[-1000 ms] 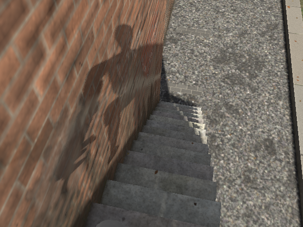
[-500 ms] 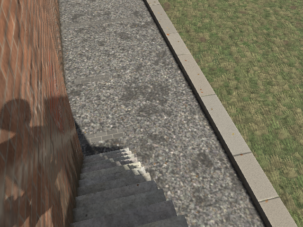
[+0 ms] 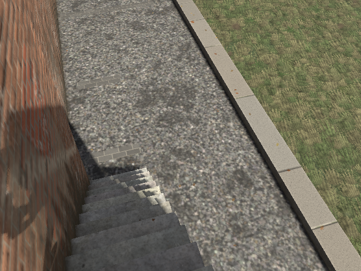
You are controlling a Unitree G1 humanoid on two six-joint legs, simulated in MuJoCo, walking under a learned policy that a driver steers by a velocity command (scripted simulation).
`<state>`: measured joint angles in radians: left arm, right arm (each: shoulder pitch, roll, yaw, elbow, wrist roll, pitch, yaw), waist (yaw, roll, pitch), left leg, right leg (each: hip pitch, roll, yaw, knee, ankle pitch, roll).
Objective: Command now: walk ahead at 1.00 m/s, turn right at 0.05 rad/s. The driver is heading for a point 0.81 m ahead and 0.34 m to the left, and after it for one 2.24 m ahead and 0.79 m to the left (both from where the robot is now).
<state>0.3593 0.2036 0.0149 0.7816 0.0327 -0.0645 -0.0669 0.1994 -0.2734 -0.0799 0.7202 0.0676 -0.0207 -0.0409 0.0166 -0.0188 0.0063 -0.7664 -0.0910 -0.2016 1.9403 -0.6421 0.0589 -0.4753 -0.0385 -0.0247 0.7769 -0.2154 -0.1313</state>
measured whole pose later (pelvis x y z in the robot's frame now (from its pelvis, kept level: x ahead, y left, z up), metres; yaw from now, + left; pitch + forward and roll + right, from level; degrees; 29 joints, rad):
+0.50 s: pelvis +0.19 +0.13 -0.19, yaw +18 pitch +0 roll -5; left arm 0.18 0.33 0.06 0.66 0.00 -0.04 0.05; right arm 0.36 -0.41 -0.12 0.75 0.02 -0.01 0.06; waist -0.06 0.04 -0.01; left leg -0.33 0.07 -0.06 0.63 -0.17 0.07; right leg -0.48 -0.20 0.01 1.98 -0.88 0.16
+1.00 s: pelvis +0.51 +0.23 -0.39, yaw +34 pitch +2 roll +2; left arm 0.17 0.40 0.13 0.70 0.02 -0.07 -0.14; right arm 0.49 -0.14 -0.02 0.90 0.05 -0.07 -0.20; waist -0.06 -0.23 -0.10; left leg -0.21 -0.19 -0.26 1.64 -0.92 0.07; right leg -0.69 -0.02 0.15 0.87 0.44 0.10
